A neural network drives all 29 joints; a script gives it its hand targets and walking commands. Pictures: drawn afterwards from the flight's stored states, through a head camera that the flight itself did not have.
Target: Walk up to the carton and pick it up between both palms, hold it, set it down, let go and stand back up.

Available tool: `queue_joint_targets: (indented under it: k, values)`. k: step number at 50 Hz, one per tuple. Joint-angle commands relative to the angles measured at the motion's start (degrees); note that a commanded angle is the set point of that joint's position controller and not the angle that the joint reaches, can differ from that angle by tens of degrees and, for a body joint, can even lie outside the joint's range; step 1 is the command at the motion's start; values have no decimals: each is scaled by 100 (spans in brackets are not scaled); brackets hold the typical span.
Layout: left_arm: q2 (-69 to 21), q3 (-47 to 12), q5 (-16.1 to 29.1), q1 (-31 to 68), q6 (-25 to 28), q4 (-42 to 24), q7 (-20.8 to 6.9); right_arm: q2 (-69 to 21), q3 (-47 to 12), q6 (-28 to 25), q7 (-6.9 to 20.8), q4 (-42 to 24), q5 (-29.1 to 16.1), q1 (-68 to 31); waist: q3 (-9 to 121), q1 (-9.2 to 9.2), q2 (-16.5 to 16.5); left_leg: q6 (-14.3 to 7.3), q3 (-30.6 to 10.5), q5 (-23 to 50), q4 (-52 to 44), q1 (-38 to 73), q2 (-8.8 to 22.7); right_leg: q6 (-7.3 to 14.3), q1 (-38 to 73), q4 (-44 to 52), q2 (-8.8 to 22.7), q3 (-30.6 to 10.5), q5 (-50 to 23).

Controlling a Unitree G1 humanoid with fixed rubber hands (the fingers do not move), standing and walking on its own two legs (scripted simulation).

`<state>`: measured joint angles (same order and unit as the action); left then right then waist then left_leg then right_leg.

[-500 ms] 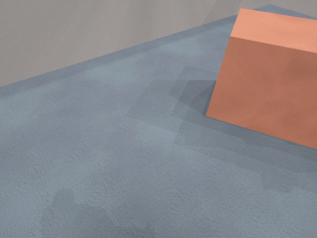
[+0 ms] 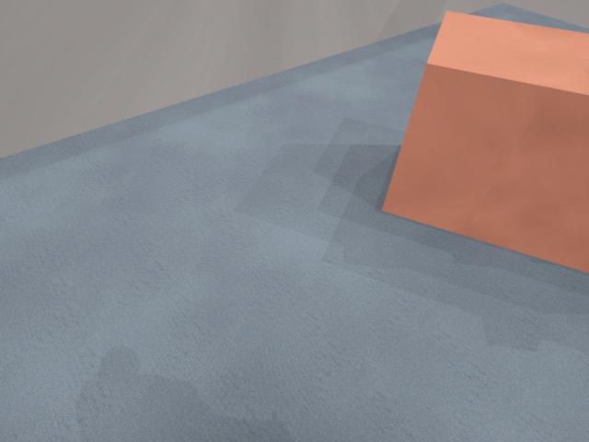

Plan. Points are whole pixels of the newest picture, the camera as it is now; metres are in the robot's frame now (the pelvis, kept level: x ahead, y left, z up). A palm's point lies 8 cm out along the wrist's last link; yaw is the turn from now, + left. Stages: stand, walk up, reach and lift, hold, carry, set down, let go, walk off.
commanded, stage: stand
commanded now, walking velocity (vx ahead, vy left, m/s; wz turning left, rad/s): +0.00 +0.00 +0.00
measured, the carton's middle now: out of the picture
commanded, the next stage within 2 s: walk up in 0.84 s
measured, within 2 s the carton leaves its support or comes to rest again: neither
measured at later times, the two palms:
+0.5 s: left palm out of the picture +0.06 +0.25 -0.13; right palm out of the picture +0.05 -0.25 -0.13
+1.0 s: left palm out of the picture +0.06 +0.25 -0.13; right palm out of the picture +0.05 -0.25 -0.13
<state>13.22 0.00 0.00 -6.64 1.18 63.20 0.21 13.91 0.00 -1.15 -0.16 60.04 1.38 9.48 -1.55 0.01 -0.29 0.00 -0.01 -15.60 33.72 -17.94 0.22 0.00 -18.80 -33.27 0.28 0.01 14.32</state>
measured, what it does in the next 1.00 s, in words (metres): stands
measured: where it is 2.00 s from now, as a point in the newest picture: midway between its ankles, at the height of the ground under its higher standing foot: outside the picture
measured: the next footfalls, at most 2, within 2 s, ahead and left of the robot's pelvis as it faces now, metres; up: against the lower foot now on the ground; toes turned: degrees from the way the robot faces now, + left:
right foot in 1.38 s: +0.07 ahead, -0.21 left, +0.00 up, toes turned -9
left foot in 1.78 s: +0.20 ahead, -0.12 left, +0.00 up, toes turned -9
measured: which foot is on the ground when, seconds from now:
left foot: down 0.00-1.00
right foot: down 0.00-1.00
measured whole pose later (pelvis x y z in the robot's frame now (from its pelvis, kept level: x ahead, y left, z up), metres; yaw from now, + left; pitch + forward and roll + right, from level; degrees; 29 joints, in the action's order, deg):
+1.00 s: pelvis -0.01 +0.00 +0.01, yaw +0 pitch +1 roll +0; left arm 13.3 0.0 0.0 -6.3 1.5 64.7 0.2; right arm 14.0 0.0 -1.3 -0.2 61.5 1.1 9.4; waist -1.5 0.0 -0.1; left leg 0.0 0.0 -12.6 29.8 -17.9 0.2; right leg 0.0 -18.3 -28.5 0.3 0.0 10.9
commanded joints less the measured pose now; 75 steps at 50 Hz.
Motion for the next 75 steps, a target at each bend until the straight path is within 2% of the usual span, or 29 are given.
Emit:
queue_joint_targets:
  k: [1, 5, 6, 7, 9, 12, 14, 19, 25, 33, 39, 50, 51, 52, 53, 54, 55, 58, 59, 60, 63, 66, 68, 69, 70, 71, 72, 73, 75]
  values:
    - [1517, 282, -91, 188, 175, -238, 55, 1550, 353, -210, -40, -306, -5, -332, 247, 132, 225, -252, -796, 68, -1326, 428, 593, 320, 643, 1018, 566, -656, -89]
    - [1572, 316, -71, 401, 180, -235, 81, 1316, 332, -217, -50, -301, -43, -209, 412, 20, -216, -303, -753, 564, -1194, 550, 624, 290, 715, 1063, 607, -623, -399]
    - [1588, 320, -51, 250, 195, -199, 61, 1554, 378, -229, -58, -307, -25, -238, 289, 41, 245, -276, -684, 620, -1143, 585, 591, 313, 591, 1109, 642, -732, -343]
    - [1407, 306, -120, 347, 179, -262, 78, 1393, 357, -262, -67, -265, -34, -218, 387, -38, -115, -300, -711, 487, -1124, 645, 689, 316, 543, 1137, 644, -703, -331]
    - [1429, 291, -73, 299, 203, -264, 48, 1565, 353, -213, -54, -307, -7, -573, 411, 150, 378, -362, -870, 543, -1244, 484, 709, 323, 659, 1004, 589, -557, -340]
    - [1642, 334, -120, 267, 190, -121, 76, 1393, 300, -204, -89, -170, -46, -19, 421, -115, -99, -265, -704, 337, -1290, 579, 666, 254, 795, 1131, 643, -725, -339]
    - [1529, 311, -95, 291, 160, -190, 56, 1407, 280, -209, -62, -211, -23, -245, 373, 24, 456, -225, -758, 529, -1369, 498, 649, 275, 804, 1099, 601, -617, -434]
    - [1382, 269, -96, 353, 147, -128, 56, 1542, 363, -229, -94, -209, -91, -202, 288, -5, -126, -257, -870, 220, -1405, 396, 671, 264, 736, 1267, 650, -613, -69]
    - [1458, 325, -113, 234, 189, -228, 32, 1522, 347, -208, -14, -318, -32, -400, 148, 97, 487, -219, -856, -548, -1693, 207, 644, 232, 605, 1269, 527, -631, 70]
    - [1410, 217, -70, 303, 162, -217, -11, 1592, 392, -220, -115, -182, -31, -297, 392, 147, -121, -280, -860, 251, -1442, 439, 726, 250, 799, 1233, 632, -603, -406]
    - [1630, 292, -99, 308, 149, -99, 26, 1322, 282, -234, -31, -173, -66, -82, 582, -44, -2, -223, -780, 376, -1421, 727, 633, 231, 780, 1329, 733, -744, -183]
    - [1515, 298, -78, 194, 140, -112, -14, 1422, 293, -232, -50, -205, -66, -213, 419, 88, 158, -197, -822, 125, -1584, 396, 659, 190, 920, 1180, 570, -530, -267]
    - [1639, 299, -74, 130, 172, -147, -15, 1431, 273, -199, -69, -232, -53, -244, 361, 110, 275, -230, -817, 122, -1588, 359, 715, 216, 866, 1268, 613, -642, -315]
    - [2063, 670, -405, 517, -97, -1024, -337, 2543, 785, -336, -315, -227, 106, 647, 256, -288, -475, -657, -1512, -890, -1467, 1394, 1277, 306, -842, 232, 164, -821, 482]
    - [1861, 662, -428, 533, -231, -1188, -454, 2989, 972, -382, -371, -199, 188, 1069, 61, -408, 607, -1085, -2452, -1538, -1995, 1939, 2274, 98, -2081, -1056, -2, -456, 1289]
    - [1841, 685, -514, 516, -306, -1324, -476, 3048, 1018, -399, -417, -277, 214, 1033, 109, -392, 436, -1398, -2632, -1371, -1989, 1961, 2816, -32, -2395, -1934, 208, -741, 1387]
    - [1965, 739, -484, 436, -368, -1313, -518, 2837, 1012, -395, -421, -416, 188, 906, 158, -230, -34, -1396, -2551, -1318, -1925, 1486, 2770, -43, -2245, -2368, 245, -950, 1203]
    - [2058, 883, -454, -139, -500, -1414, -646, 2800, 1031, -442, -395, -666, 144, 77, -146, 118, 236, -1234, -1843, -1311, -1889, 832, 2328, -116, -1846, -2607, 481, -1001, 911]
    - [1973, 864, -419, -266, -543, -1523, -684, 2664, 1003, -423, -388, -768, 174, 128, -152, 116, 733, -1170, -1559, -1135, -1805, 672, 2219, -124, -1713, -2675, 534, -959, 882]
    - [1876, 870, -425, -96, -573, -1512, -718, 2547, 1006, -435, -409, -761, 193, 227, -427, 1, 310, -1226, -1527, -1126, -1873, 549, 2177, -106, -1811, -2647, 413, -838, 944]
    - [1826, 751, -360, -90, -564, -1889, -778, 2896, 1065, -457, -386, -902, 213, 262, -212, -52, 941, -1374, -1067, -529, -1611, 1174, 2156, -130, -1787, -1685, 616, -687, 1133]
    - [2083, 816, -377, 118, -449, -2045, -798, 2917, 1079, -461, -381, -995, 193, 567, 156, -209, 868, -1298, -674, 390, -982, 1235, 2026, -89, -1061, -923, 605, -335, 1574]
    - [2005, 875, -344, -731, -323, -1971, -744, 2897, 1023, -411, -401, -1173, 159, 64, 599, 375, 1100, -992, -87, 1017, 55, 707, 1798, 134, 203, 431, 564, -355, 1034]
    - [2207, 965, -422, -1246, -252, -1757, -665, 2512, 862, -356, -403, -1139, 140, 142, 746, 682, 150, -706, 401, 705, 1289, 14, 1262, 155, 1194, 895, 166, -169, 548]
    - [2671, 1069, -494, -1468, -220, -1665, -604, 2094, 680, -318, -380, -1229, 168, 470, 584, 680, -1310, -469, 842, -1213, 2557, -1426, 543, 234, 1902, 1204, 604, -1163, 495]
    - [3154, 1110, -435, -1375, -186, -1777, -586, 1885, 609, -324, -419, -1446, 60, 47, 106, 609, -2219, -141, 1010, -2199, 2960, -2895, -248, 763, 1838, 1939, 1397, -3105, 224]
    - [3069, 1157, -292, -1076, -236, -1789, -579, 2308, 700, -291, -509, -1352, -5, -56, 86, 638, -1597, -264, 360, -2084, 3178, -2825, 210, 895, 1878, 2170, 1613, -3628, 689]
    - [2819, 1070, -236, -938, -240, -1901, -549, 2367, 659, -261, -489, -1233, -20, 186, -143, 473, -1215, -253, 351, -1679, 3210, -2805, 436, 591, 1579, 2193, 1550, -3264, 888]
    - [2590, 985, -242, -1138, -230, -1882, -432, 2295, 619, -249, -394, -1169, -117, -14, -184, 521, -960, -144, 308, -1098, 3052, -2434, 466, 54, 1704, 1763, 1007, -2614, -656]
